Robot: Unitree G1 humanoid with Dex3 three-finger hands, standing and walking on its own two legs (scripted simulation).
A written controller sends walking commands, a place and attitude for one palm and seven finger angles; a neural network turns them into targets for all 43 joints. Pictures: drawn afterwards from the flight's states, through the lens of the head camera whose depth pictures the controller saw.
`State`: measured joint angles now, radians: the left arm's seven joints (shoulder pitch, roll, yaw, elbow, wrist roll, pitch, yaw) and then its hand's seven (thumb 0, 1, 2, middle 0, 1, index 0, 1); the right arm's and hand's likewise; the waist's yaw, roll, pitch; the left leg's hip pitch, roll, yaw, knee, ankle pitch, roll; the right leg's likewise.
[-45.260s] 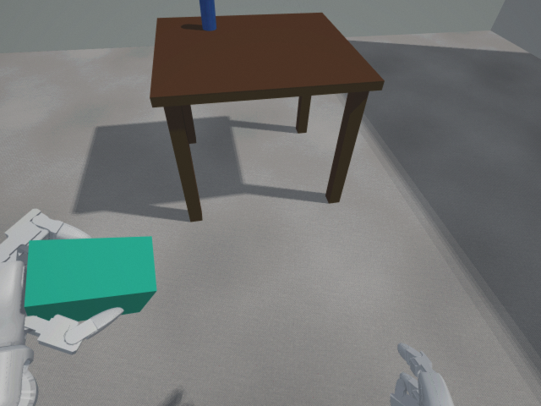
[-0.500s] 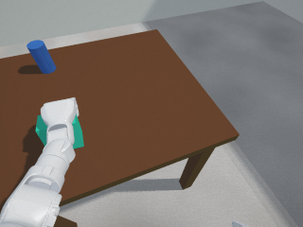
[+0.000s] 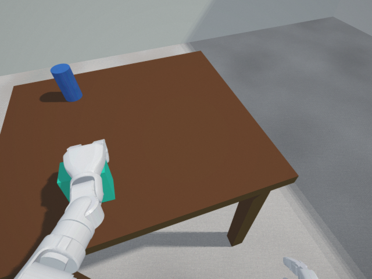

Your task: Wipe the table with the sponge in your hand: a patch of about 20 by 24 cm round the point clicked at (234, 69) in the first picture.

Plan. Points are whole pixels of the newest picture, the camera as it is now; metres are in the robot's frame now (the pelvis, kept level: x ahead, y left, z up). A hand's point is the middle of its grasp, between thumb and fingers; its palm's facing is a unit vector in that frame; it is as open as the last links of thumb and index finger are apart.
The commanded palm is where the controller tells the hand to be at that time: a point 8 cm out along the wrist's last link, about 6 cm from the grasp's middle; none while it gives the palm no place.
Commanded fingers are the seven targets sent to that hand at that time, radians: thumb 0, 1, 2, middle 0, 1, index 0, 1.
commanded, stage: wipe back along the middle lane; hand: left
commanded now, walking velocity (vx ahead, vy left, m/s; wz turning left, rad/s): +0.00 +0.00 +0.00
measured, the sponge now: (90, 186) +0.34 +0.28 -0.04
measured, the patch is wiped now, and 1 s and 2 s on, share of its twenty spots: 0.65 0.70 0.85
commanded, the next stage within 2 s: slide across to the third lane in 0.44 s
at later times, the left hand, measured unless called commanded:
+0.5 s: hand (94, 192) +0.29 +0.24 +0.01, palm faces -0.02 -0.04 -1.00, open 10.6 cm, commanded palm +0.25 +0.22 +0.04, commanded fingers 0.00 0.10 1.30 -1.20 -1.60 -1.20 -1.60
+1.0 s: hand (106, 192) +0.30 +0.21 +0.01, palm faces -0.07 -0.03 -1.00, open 10.6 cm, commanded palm +0.27 +0.18 +0.06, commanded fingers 0.00 0.10 1.30 -1.20 -1.60 -1.20 -1.60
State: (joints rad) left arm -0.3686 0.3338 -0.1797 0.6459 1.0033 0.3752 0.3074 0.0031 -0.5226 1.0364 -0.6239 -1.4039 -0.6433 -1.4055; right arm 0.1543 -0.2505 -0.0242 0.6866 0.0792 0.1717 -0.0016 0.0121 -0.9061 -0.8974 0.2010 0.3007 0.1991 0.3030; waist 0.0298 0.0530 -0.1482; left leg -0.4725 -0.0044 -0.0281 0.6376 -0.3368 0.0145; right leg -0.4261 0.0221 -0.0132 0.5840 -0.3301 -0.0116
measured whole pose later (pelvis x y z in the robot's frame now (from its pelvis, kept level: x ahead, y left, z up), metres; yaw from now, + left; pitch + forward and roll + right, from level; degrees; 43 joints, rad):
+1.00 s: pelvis -0.02 -0.01 +0.00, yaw +1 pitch +5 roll +0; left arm -0.27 0.26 -0.31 0.48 1.00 0.44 0.26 -0.01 -0.54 1.03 -0.66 -1.36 -0.68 -1.36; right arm 0.09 -0.24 -0.02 0.69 0.08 0.14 -0.02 0.01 -0.91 -0.90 0.20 0.30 0.20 0.30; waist 0.07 0.07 -0.10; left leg -0.40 -0.01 -0.04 0.61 -0.30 0.00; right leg -0.36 0.02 -0.02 0.59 -0.32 -0.02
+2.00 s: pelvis -0.04 -0.03 -0.01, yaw -1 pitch +11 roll +0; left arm -0.67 0.26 -0.18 0.99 1.01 0.37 0.33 0.00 -0.58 1.04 -0.72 -1.30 -0.74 -1.31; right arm 0.18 -0.26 -0.02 0.75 0.07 0.14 -0.05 0.01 -0.91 -0.90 0.20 0.30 0.20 0.30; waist -0.02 0.05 -0.13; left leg -0.56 0.03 -0.03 0.64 -0.28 -0.02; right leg -0.55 0.05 -0.01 0.65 -0.29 -0.05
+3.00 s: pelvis -0.03 +0.00 -0.02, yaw -2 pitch +21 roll -3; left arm -1.04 0.44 -0.09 1.30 1.06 0.35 0.30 0.02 -0.59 1.04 -0.72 -1.31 -0.74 -1.31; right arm 0.28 -0.24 -0.01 0.76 0.04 0.07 0.00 0.01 -0.90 -0.90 0.20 0.30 0.20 0.30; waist -0.14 0.04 -0.16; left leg -0.81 0.03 -0.02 0.79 -0.34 0.02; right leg -0.76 0.05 0.00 0.71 -0.31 -0.01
